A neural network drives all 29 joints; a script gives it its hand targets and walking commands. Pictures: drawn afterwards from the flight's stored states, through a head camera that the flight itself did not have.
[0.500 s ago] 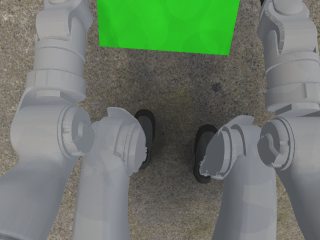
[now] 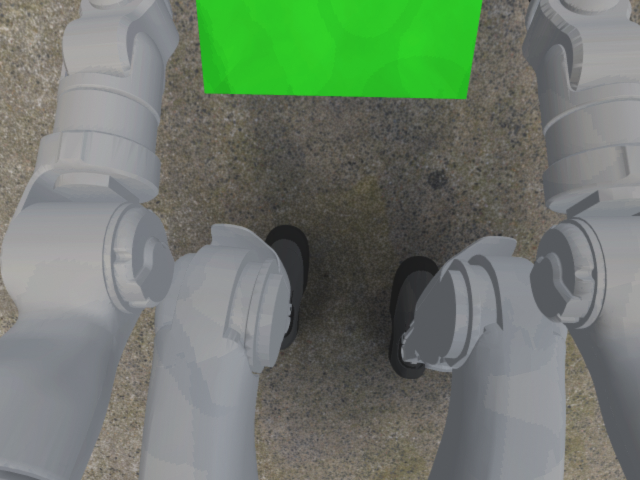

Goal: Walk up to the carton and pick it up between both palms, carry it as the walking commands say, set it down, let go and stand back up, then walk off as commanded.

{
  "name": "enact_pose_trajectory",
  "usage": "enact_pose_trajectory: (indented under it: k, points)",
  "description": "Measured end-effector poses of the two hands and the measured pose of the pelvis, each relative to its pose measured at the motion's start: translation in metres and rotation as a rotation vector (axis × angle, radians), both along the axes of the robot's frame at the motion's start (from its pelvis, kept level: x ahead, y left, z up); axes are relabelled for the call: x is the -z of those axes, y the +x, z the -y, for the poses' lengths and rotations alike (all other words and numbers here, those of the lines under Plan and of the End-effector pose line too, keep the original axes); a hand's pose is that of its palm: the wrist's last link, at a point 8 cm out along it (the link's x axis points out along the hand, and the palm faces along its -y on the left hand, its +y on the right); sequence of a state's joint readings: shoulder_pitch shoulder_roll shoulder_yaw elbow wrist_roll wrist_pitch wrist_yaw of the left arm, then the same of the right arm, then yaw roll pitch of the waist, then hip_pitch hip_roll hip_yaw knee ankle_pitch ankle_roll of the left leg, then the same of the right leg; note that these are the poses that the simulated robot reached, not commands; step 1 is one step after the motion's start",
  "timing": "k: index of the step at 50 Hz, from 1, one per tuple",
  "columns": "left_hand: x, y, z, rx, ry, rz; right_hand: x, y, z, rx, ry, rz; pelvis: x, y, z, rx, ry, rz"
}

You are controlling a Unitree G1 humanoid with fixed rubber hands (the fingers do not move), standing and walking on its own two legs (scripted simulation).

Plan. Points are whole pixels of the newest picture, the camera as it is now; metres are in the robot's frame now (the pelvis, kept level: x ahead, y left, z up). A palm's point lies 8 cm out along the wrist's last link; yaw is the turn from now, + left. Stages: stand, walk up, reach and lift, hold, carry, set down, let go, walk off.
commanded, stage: set down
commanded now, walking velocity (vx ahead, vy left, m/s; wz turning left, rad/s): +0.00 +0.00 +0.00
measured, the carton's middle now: out of the picture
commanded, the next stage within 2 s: none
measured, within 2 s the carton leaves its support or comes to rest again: rests again in 0.50 s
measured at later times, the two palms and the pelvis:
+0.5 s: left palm out of the picture +0.54 +0.21 -0.19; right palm out of the picture +0.56 -0.13 -0.19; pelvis +0.00 +0.00 -0.01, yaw +0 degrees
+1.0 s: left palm out of the picture +0.54 +0.21 -0.20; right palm out of the picture +0.57 -0.14 -0.20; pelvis +0.01 +0.00 -0.01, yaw +0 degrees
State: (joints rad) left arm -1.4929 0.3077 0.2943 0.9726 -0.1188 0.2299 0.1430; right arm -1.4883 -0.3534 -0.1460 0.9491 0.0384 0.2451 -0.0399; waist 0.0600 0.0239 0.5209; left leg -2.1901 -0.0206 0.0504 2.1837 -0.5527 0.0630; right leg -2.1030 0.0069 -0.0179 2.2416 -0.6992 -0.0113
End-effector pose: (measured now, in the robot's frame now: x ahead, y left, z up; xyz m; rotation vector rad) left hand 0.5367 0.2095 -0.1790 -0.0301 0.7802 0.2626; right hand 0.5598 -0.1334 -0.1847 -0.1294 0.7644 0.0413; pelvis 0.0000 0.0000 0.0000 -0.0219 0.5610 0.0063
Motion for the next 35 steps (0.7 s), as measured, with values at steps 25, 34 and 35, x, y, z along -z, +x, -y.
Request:
enact_pose_trajectory:
  k: [25, 34, 35]
  points:
    - [0.014, 0.000, -0.003, -0.003, 0.008, -0.012, 0.009, 0.004, 0.000, -0.016, 0.057, 0.006, 0.008, 0.001, -0.001, -0.003, -0.004, -0.010]
    - [0.018, 0.003, -0.001, 0.003, 0.008, -0.013, 0.014, 0.006, 0.002, -0.008, 0.070, 0.003, 0.010, 0.003, -0.001, -0.003, -0.005, -0.014]
    - [0.018, 0.004, -0.001, 0.005, 0.008, -0.014, 0.015, 0.006, 0.003, -0.007, 0.072, 0.002, 0.010, 0.004, -0.001, -0.002, -0.006, -0.015]
